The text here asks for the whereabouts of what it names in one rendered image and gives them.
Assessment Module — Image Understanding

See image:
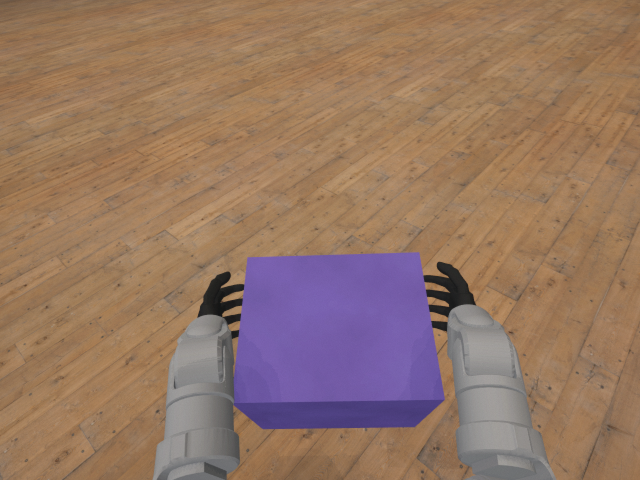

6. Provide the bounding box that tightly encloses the right robot forearm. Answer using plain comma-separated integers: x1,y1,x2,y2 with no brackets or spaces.
447,304,556,480

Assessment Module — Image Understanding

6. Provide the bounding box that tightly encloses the left robot forearm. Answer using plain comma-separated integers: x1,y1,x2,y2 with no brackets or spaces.
152,315,240,480

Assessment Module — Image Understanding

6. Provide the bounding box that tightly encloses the robot left hand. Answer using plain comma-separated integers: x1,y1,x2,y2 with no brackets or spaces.
197,271,244,339

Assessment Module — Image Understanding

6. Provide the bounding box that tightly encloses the robot right hand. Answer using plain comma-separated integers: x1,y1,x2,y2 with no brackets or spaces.
424,262,476,332

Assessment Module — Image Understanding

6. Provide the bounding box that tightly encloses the carton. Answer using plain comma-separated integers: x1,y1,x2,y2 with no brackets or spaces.
234,252,445,429

